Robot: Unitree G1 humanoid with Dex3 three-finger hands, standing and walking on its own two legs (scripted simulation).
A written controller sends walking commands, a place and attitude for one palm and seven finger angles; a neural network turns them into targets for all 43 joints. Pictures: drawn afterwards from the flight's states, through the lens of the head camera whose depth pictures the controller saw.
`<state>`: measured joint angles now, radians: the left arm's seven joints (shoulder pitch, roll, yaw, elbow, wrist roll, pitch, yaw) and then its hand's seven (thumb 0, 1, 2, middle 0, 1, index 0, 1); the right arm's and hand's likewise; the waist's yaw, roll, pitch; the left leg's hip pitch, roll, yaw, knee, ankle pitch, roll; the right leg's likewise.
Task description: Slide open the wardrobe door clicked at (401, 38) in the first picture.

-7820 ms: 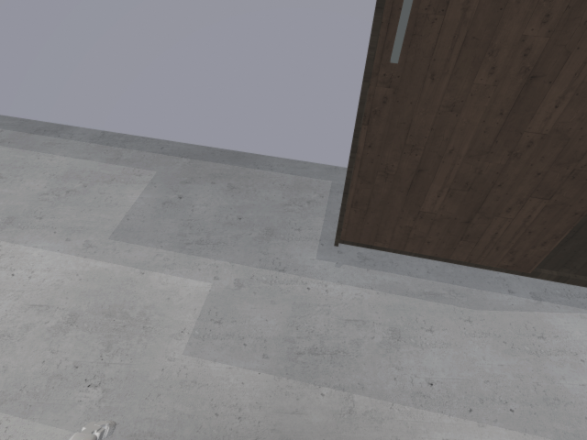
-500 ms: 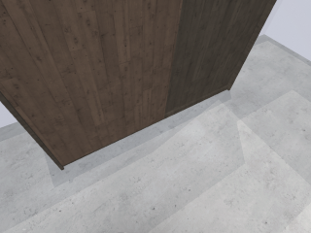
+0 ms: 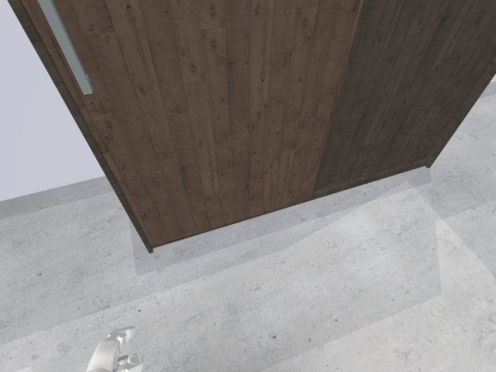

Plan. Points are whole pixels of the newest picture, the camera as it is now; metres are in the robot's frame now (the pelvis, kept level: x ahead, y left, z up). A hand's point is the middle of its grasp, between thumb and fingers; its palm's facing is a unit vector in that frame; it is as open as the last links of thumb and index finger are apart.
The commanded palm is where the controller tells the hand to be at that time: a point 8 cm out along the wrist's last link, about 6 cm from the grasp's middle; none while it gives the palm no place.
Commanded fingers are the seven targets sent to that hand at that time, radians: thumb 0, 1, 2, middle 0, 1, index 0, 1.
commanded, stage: turn to face it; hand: left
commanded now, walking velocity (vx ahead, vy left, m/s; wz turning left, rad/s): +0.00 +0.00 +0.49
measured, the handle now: (52, 12) +0.69 +0.38 +0.24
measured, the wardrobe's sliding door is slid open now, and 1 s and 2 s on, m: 0.00 0.00 0.00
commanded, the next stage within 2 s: take the last steps up to it in 0.36 s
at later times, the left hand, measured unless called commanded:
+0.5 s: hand out of the picture -0.09 +0.22 -0.19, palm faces +0.30 -0.92 -0.24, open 7.4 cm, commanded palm none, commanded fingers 0.00 0.90 0.90 -0.20 -0.30 -0.20 -0.30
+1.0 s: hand out of the picture +0.05 +0.20 -0.16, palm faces +0.29 -0.93 -0.21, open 7.4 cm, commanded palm none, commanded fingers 0.00 0.90 0.90 -0.20 -0.30 -0.20 -0.30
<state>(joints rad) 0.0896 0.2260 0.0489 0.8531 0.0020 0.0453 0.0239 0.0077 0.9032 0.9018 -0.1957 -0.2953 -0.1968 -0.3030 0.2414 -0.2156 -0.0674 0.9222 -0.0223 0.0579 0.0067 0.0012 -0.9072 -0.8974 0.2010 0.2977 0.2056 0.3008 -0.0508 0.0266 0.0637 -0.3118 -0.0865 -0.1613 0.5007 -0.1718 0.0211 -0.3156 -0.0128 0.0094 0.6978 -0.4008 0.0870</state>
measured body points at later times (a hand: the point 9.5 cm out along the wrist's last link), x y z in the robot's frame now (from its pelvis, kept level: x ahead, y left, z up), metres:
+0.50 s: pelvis -0.04 +0.02 -0.01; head -0.02 +0.05 +0.44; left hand -0.11 +0.27 -0.17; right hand +0.12 -0.22 -0.13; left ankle -0.08 +0.12 -0.74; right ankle +0.00 -0.13 -0.72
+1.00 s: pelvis +0.02 +0.00 -0.01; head +0.02 -0.01 +0.44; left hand +0.03 +0.25 -0.14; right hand +0.01 -0.24 -0.17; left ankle -0.08 +0.11 -0.73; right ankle +0.09 -0.08 -0.74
